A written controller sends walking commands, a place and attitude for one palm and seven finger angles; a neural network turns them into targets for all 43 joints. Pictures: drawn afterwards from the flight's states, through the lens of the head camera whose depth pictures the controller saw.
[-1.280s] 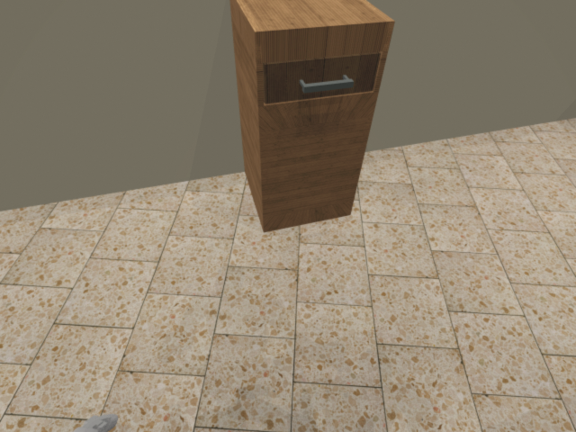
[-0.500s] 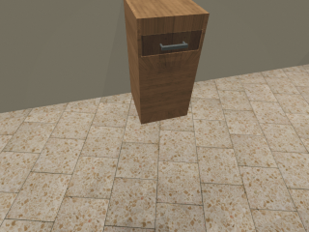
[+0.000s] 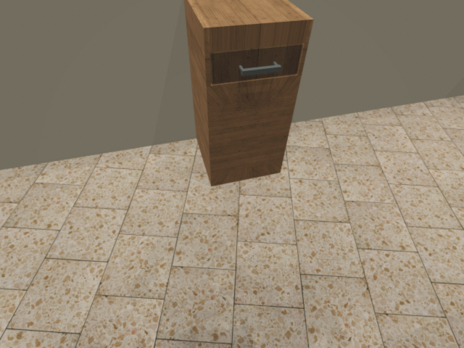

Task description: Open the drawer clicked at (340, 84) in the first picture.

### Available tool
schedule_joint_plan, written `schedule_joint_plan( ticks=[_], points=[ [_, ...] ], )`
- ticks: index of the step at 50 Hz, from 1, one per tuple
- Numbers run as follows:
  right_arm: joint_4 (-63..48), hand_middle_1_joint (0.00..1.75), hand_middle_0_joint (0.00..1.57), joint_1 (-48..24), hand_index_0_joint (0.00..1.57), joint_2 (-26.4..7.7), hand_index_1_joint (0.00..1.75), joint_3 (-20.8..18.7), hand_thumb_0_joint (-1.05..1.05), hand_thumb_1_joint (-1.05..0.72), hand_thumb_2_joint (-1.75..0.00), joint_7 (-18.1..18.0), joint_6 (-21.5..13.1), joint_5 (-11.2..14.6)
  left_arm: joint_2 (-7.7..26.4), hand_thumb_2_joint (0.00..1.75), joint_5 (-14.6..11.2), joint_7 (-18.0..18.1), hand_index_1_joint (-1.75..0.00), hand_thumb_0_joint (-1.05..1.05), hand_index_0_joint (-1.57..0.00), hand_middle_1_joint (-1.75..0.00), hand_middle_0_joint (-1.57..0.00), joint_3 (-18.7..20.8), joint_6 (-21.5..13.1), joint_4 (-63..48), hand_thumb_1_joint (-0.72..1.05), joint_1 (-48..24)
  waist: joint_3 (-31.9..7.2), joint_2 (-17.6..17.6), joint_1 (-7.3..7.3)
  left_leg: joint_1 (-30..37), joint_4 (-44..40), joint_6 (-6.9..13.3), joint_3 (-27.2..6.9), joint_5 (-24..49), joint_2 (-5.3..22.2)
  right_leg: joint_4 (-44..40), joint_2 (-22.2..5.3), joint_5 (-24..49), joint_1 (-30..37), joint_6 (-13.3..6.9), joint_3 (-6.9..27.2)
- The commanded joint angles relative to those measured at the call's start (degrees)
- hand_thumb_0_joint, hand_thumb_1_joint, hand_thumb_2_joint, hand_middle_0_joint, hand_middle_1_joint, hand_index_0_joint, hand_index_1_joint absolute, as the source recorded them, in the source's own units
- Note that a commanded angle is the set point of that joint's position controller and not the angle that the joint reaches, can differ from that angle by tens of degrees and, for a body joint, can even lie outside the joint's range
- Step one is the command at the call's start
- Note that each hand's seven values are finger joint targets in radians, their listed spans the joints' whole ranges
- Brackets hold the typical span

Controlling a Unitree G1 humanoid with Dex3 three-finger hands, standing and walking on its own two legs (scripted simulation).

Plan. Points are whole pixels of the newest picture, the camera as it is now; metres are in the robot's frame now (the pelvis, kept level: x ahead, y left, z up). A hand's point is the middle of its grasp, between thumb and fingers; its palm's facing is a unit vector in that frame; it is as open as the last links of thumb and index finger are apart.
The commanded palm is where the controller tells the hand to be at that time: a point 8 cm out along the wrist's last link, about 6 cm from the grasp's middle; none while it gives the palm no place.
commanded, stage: look at it before walking up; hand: left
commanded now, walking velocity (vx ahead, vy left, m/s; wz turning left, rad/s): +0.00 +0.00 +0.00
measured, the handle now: (259, 67) +1.15 -0.05 -0.06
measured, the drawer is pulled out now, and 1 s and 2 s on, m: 0.00 0.00 0.00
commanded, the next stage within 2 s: walk to a spot facing it in 0.16 s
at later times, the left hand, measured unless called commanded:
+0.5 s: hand out of the picture +0.07 +0.22 -0.17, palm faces -0.08 -0.95 -0.29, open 7.4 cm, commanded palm none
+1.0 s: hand out of the picture +0.07 +0.16 -0.17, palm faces -0.25 -0.94 -0.25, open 7.4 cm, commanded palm none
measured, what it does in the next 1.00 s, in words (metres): lifts its left foot, turning right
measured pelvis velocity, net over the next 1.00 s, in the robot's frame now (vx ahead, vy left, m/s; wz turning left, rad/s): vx -0.02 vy -0.02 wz -0.34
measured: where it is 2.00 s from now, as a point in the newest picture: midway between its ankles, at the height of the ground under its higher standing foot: outside the picture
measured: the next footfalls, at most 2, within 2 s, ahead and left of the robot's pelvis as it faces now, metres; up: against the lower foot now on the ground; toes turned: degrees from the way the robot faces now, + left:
left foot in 1.18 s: +0.06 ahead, +0.11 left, +0.00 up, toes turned -26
right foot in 1.70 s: +0.17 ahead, -0.26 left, +0.00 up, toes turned -53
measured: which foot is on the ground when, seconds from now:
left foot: down 0.00-0.68, up 0.70-1.00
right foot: down 0.00-1.00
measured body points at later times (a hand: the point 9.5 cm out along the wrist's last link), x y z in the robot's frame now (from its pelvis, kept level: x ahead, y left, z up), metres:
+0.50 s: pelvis +0.00 +0.00 -0.01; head +0.02 +0.00 +0.44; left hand +0.08 +0.27 -0.15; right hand +0.07 -0.28 -0.14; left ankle +0.01 +0.13 -0.75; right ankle +0.01 -0.12 -0.75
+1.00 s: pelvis -0.02 -0.02 +0.00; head +0.01 -0.04 +0.44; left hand +0.08 +0.21 -0.15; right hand +0.00 -0.30 -0.15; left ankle +0.00 +0.14 -0.68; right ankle +0.00 -0.10 -0.75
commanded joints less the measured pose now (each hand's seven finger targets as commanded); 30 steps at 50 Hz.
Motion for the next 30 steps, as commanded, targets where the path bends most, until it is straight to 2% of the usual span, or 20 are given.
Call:
schedule_joint_plan(
  ticks=[1,8,15,18,21,23,26,27,28,29,30],
  points=[
    [-3.32,0.30,0.20,-1.98,0.20,-11.72,0.30,-2.13,0.00,-0.90,-0.90,-0.47,-1.38,0.00,11.80,0.90,0.07,0.55,-0.30,0.00,-0.20,-0.30,-0.20,2.43,-0.94,-3.56,0.90,-2.18,-1.73,0.83,-0.01,0.08,-3.91,2.15,-5.47,3.47,5.81,-4.73,-6.80,1.26,-0.63,-1.50,6.49],
    [-3.23,0.30,0.20,-2.29,0.20,-11.65,0.30,-2.00,0.00,-0.90,-0.90,-0.51,-1.38,-0.03,11.71,0.90,0.00,0.50,-0.30,0.00,-0.20,-0.30,-0.20,2.40,-0.98,-3.41,0.90,-2.19,-1.95,0.95,0.00,0.46,-3.94,2.05,-5.30,4.39,5.93,-4.73,-6.83,2.62,-0.20,-1.49,6.42],
    [-3.24,0.30,0.20,-2.00,0.20,-11.85,0.30,-2.28,0.00,-0.90,-0.90,-0.88,-1.47,-0.07,11.78,0.90,-0.03,0.50,-0.30,0.00,-0.20,-0.30,-0.20,2.72,-0.92,-3.69,0.90,-2.25,-3.49,0.54,-0.09,2.80,-2.15,1.81,-3.87,8.43,6.54,-3.16,-6.66,9.85,0.18,-1.81,6.93],
    [-3.25,0.30,0.20,1.48,0.20,-5.28,0.30,-1.57,0.00,-0.90,-0.90,-1.26,-0.34,-0.14,6.01,0.90,-0.07,0.81,-0.30,0.00,-0.20,-0.30,-0.20,2.11,0.92,-3.79,0.90,0.91,-2.97,0.23,-0.32,2.63,1.15,0.84,-0.83,9.18,6.89,0.50,-6.43,14.17,-2.38,-1.21,7.70],
    [-5.31,0.30,0.20,2.49,0.20,-6.08,0.30,-2.65,0.00,-0.90,-0.90,-1.66,0.54,-0.16,6.24,0.90,0.21,0.57,-0.30,0.00,-0.20,-0.30,-0.20,2.85,1.93,-5.67,0.90,1.91,-2.04,0.13,-0.41,1.99,3.23,1.05,0.28,6.65,7.81,3.55,-5.34,13.60,-6.24,-1.36,8.78],
    [-6.81,0.30,0.20,2.16,0.20,-6.43,0.30,-3.31,0.00,-0.90,-0.90,-1.76,0.88,-0.30,6.10,0.90,0.34,0.31,-0.30,0.00,-0.20,-0.30,-0.20,3.34,2.46,-7.24,0.90,1.95,-0.96,1.56,-0.44,0.91,3.20,1.62,-0.04,3.36,8.91,5.98,-4.06,11.11,-9.18,-1.29,9.07],
    [-8.87,0.30,0.20,1.60,0.20,-7.30,0.30,-4.32,0.00,-0.90,-0.90,-1.81,1.01,-0.33,4.86,0.90,0.40,-0.15,-0.30,0.00,-0.20,-0.30,-0.20,3.77,2.77,-9.16,0.90,2.67,-0.98,4.90,-0.09,-0.28,1.80,3.46,-2.02,0.84,12.30,12.21,-1.37,7.17,-12.00,-0.67,7.25],
    [-9.47,0.30,0.20,1.11,0.20,-7.48,0.30,-4.67,0.00,-0.90,-0.90,-1.79,0.96,-0.36,4.13,0.90,0.43,-0.31,-0.30,0.00,-0.20,-0.30,-0.20,3.98,2.96,-9.58,0.90,3.31,-1.11,7.21,0.12,-1.61,0.47,4.72,-2.96,0.58,14.55,16.59,-0.32,3.67,-12.14,-0.27,5.55],
    [-10.07,0.30,0.20,0.32,0.20,-7.69,0.30,-4.96,0.00,-0.90,-0.90,-1.76,0.75,-0.36,3.17,0.90,0.40,-0.50,-0.30,0.00,-0.20,-0.30,-0.20,4.12,3.11,-9.96,0.90,4.10,-1.24,10.05,0.78,-2.15,-0.55,6.57,-4.11,3.57,17.18,21.62,0.55,-4.63,-12.61,0.28,3.23],
    [-10.61,0.30,0.20,-0.30,0.20,-7.56,0.30,-5.16,0.00,-0.90,-0.90,-1.65,0.61,-0.42,2.32,0.90,0.47,-0.64,-0.30,0.00,-0.20,-0.30,-0.20,4.29,3.31,-10.37,0.90,4.89,-1.22,11.74,1.19,-3.22,-0.92,8.35,-3.89,6.43,19.39,25.67,0.38,-12.12,-12.18,0.86,1.02],
    [-11.28,0.30,0.20,-1.08,0.20,-7.11,0.30,-5.31,0.00,-0.90,-0.90,-1.61,0.55,-0.54,1.70,0.90,0.45,-0.73,-0.30,0.00,-0.20,-0.30,-0.20,4.51,3.34,-10.69,0.90,5.89,-1.46,12.29,1.70,-3.89,0.24,9.03,-2.92,9.19,19.99,26.46,-0.55,-14.77,-11.29,0.91,0.72]
  ],
)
